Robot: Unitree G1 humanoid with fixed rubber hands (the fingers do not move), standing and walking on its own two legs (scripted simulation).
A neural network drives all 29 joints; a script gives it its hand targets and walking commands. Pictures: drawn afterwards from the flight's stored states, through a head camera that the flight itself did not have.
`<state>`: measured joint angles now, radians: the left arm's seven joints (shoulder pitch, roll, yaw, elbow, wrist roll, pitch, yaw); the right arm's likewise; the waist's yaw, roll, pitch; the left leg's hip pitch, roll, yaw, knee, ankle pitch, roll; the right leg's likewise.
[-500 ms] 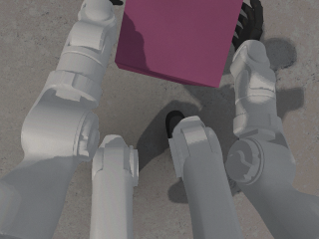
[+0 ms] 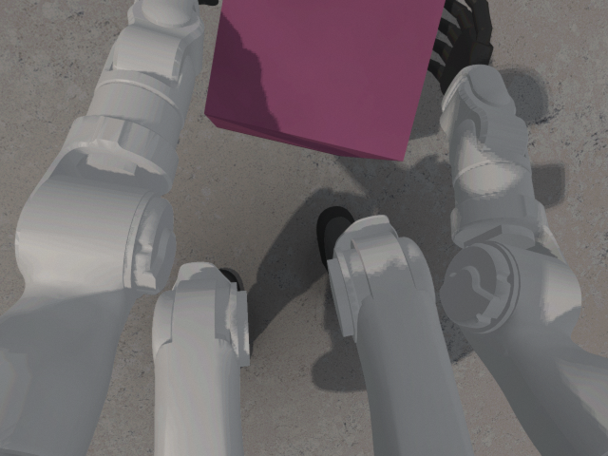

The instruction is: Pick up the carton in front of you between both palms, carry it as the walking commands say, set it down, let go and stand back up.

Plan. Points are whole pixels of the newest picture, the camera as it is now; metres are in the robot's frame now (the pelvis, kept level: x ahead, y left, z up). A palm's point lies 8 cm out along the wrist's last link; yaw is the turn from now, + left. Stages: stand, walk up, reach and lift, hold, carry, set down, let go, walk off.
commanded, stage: set down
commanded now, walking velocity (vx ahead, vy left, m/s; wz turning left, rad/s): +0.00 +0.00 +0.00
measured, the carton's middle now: (307, 63) +0.51 -0.12 -0.27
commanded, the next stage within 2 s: let go in 1.96 s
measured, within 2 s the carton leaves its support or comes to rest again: neither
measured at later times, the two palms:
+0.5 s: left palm out of the picture +0.57 +0.02 -0.18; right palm (463, 61) +0.46 -0.28 -0.17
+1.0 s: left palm out of the picture +0.59 +0.02 -0.19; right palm (503, 70) +0.45 -0.34 -0.19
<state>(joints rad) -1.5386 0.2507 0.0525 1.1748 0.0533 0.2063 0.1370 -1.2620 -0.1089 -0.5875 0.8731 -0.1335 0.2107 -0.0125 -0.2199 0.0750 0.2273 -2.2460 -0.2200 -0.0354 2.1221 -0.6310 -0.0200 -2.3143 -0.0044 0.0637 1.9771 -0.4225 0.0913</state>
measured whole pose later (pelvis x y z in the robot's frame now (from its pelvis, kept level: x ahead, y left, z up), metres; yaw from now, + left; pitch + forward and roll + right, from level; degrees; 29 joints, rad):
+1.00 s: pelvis -0.01 -0.02 -0.02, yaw -1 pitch +37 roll -3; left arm -1.59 0.44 -0.17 1.06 -0.15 0.15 0.08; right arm -1.33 -0.32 -0.41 1.07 0.20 0.00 -0.08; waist -0.21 -0.01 0.42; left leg -2.22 -0.09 -0.05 2.22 -0.64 -0.03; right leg -2.30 -0.05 -0.04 2.06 -0.41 -0.01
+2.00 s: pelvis +0.04 -0.03 +0.22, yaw -2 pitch +44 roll +1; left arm -1.19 0.32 0.11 0.97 0.06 0.23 0.01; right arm -0.87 -0.11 -0.41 0.68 0.07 0.18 -0.05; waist -0.23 0.04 -0.09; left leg -1.61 -0.06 -0.05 1.32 -0.48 -0.01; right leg -1.71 0.02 0.02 1.23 -0.30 0.00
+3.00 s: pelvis +0.15 -0.03 +0.37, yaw -3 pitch +3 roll -1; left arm 0.20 0.19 0.06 0.46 0.03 0.05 -0.02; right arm 0.22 -0.20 -0.03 0.42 0.03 0.07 0.06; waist -0.01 0.00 0.04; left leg -0.15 -0.01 -0.06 0.45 -0.34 0.01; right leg -0.26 0.04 0.03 0.42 -0.21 0.00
